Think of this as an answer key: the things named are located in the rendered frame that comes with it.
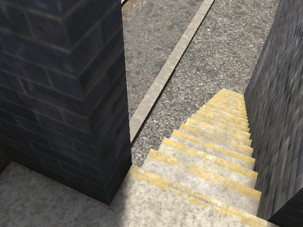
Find stairs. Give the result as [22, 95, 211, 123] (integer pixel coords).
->
[141, 88, 262, 217]

